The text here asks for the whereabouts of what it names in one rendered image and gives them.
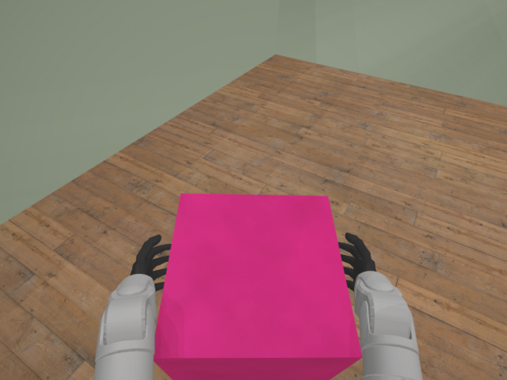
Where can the carton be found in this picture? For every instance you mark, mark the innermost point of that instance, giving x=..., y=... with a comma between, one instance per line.
x=255, y=289

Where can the left robot hand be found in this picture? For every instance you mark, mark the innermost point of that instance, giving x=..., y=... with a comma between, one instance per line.
x=144, y=263

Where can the right robot forearm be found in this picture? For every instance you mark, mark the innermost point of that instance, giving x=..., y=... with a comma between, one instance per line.
x=387, y=335

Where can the left robot forearm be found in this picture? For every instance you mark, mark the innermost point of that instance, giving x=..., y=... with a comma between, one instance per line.
x=126, y=335

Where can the right robot hand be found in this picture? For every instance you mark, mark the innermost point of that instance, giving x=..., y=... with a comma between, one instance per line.
x=362, y=261

